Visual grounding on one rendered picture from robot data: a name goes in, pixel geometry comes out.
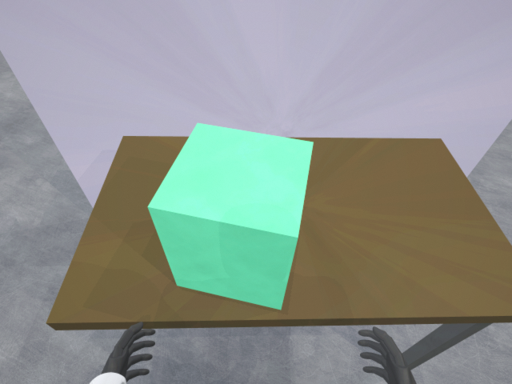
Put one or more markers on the left robot hand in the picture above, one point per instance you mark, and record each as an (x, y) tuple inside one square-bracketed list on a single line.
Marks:
[(120, 360)]

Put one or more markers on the right robot hand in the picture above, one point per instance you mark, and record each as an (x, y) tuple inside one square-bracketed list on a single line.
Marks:
[(396, 369)]

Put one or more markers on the table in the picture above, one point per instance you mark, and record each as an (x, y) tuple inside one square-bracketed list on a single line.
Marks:
[(392, 233)]

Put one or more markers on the carton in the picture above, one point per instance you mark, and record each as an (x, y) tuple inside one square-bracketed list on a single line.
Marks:
[(228, 212)]

